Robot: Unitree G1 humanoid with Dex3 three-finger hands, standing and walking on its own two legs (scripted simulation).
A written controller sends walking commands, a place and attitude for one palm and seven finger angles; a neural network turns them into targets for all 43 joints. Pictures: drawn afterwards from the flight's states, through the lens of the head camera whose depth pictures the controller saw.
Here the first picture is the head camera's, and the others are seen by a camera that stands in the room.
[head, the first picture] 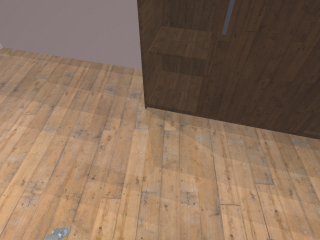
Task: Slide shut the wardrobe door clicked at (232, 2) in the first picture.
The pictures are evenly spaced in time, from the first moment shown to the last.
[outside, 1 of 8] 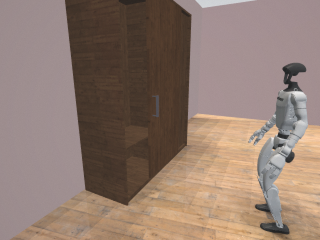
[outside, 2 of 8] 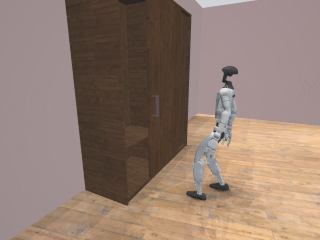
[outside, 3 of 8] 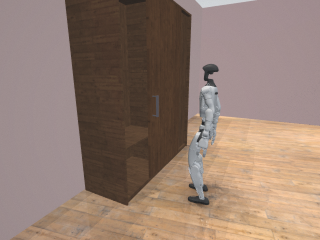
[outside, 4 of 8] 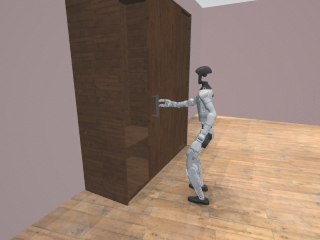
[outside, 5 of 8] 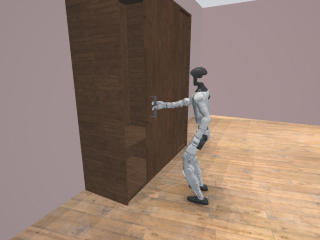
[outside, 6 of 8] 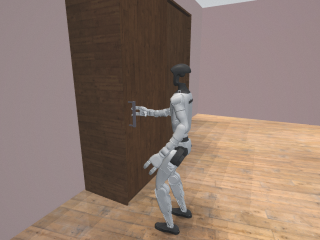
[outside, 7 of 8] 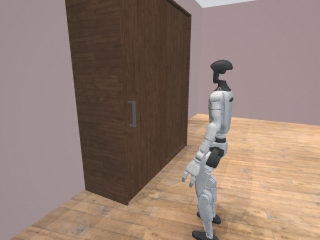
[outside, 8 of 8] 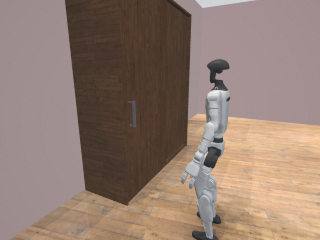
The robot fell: no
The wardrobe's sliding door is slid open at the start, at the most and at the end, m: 0.43 0.43 0.00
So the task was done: yes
